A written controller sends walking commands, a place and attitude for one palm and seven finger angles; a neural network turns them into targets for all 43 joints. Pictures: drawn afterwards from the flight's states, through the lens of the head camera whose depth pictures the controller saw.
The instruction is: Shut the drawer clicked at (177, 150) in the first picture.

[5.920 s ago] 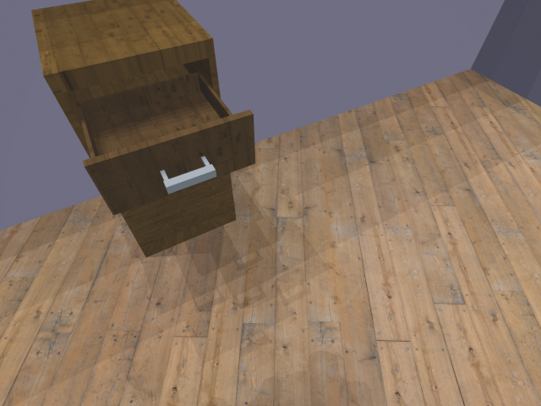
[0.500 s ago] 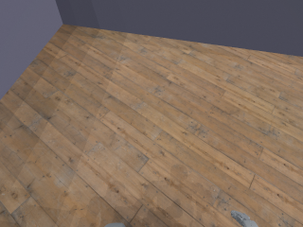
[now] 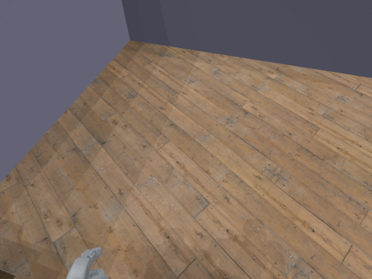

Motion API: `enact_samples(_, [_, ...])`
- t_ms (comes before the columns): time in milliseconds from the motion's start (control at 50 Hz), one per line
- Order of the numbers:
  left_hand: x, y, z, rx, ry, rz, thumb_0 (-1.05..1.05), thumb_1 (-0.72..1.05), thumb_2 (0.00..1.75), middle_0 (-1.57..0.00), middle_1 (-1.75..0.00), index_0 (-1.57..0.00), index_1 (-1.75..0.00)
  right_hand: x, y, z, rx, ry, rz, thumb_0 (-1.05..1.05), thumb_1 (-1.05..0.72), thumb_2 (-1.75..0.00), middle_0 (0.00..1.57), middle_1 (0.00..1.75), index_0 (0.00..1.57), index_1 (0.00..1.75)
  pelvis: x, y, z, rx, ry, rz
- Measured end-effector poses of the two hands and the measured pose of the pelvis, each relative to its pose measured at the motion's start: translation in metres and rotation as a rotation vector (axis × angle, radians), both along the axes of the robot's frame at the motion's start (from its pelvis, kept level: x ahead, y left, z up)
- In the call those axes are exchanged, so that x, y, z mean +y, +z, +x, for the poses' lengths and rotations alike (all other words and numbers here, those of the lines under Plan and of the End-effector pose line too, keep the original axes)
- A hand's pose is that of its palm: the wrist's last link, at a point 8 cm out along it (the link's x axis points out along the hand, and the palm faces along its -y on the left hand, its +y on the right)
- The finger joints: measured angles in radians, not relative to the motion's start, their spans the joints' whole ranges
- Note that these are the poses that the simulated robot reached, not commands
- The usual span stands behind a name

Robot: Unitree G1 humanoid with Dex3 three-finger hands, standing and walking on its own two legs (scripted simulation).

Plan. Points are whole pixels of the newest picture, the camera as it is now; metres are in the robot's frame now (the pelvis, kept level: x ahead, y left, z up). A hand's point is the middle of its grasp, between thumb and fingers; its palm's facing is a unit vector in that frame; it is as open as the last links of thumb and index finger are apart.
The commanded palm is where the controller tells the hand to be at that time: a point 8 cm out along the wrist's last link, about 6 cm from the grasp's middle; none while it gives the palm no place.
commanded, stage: turn to face it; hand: left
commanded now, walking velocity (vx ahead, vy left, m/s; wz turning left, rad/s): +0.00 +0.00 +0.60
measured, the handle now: out of the picture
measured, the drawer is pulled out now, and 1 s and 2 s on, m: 0.30 0.30 0.30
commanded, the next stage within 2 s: take the last steps up to it in 1.96 s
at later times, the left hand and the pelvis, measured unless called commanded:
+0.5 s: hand out of the picture -0.06 +0.23 -0.18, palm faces +0.36 -0.90 -0.26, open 7.4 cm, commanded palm none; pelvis -0.02 +0.01 -0.01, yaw +20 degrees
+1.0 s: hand out of the picture +0.00 +0.24 -0.14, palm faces +0.55 -0.78 -0.30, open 7.4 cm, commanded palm none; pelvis +0.00 -0.01 -0.01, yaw +36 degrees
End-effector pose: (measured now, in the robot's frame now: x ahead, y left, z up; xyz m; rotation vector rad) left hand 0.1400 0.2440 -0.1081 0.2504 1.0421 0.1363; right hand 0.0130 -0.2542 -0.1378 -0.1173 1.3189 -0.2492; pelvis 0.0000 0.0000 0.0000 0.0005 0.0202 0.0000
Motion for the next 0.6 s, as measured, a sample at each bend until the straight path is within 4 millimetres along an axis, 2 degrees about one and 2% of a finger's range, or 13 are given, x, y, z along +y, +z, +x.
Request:
enact_samples(60, [-0.012,0.004,-0.015,-0.019,0.022,0.019,0.00,0.90,0.90,-0.21,-0.30,-0.20,-0.30,-0.016,-0.010,0.004,0.009,0.022,0.012,0.01,-0.90,-0.90,0.20,0.30,0.20,0.30,-0.012,-0.003,-0.004,-0.010,0.033,0.008])
enact_samples(160, [-0.019,0.011,-0.056,0.024,0.105,0.021,0.00,0.90,0.90,-0.21,-0.30,-0.20,-0.30,-0.032,-0.003,0.026,-0.005,0.100,0.018,0.01,-0.91,-0.90,0.20,0.30,0.20,0.30,-0.022,0.006,-0.007,-0.032,0.109,0.034])
enact_samples(240, [-0.019,0.008,-0.089,0.063,0.175,0.012,0.01,0.90,0.90,-0.21,-0.30,-0.20,-0.30,-0.036,0.002,0.048,-0.013,0.170,0.011,0.01,-0.91,-0.90,0.19,0.30,0.20,0.30,-0.025,0.008,-0.008,-0.039,0.166,0.042])
enact_samples(300, [-0.016,0.002,-0.117,0.099,0.235,0.000,0.01,0.90,0.90,-0.21,-0.30,-0.20,-0.30,-0.031,0.005,0.068,-0.013,0.233,-0.002,0.01,-0.91,-0.90,0.19,0.30,0.20,0.30,-0.023,0.007,-0.010,-0.037,0.208,0.042])
enact_samples(380, [-0.005,-0.009,-0.158,0.161,0.318,-0.019,0.01,0.90,0.90,-0.21,-0.30,-0.20,-0.30,-0.012,0.010,0.103,-0.039,0.329,-0.021,0.01,-0.91,-0.90,0.19,0.30,0.20,0.30,-0.014,0.005,-0.013,-0.029,0.261,0.036])
enact_samples(500, [0.027,-0.040,-0.220,0.246,0.454,-0.056,0.01,0.90,0.90,-0.21,-0.30,-0.20,-0.30,0.043,0.017,0.159,-0.162,0.488,-0.059,0.01,-0.91,-0.90,0.19,0.30,0.20,0.30,0.013,-0.012,-0.018,-0.015,0.344,0.009])
enact_samples(540, [0.036,-0.045,-0.234,0.276,0.490,-0.058,0.01,0.90,0.90,-0.21,-0.30,-0.20,-0.30,0.061,0.022,0.169,-0.196,0.526,-0.058,0.01,-0.91,-0.90,0.19,0.30,0.20,0.30,0.018,-0.012,-0.020,-0.017,0.357,0.013])
enact_samples(600, [0.045,-0.040,-0.241,0.283,0.526,-0.061,0.01,0.90,0.90,-0.20,-0.30,-0.20,-0.30,0.079,0.032,0.174,-0.217,0.561,-0.058,0.01,-0.91,-0.90,0.20,0.30,0.20,0.30,0.024,-0.005,-0.020,-0.018,0.385,-0.005])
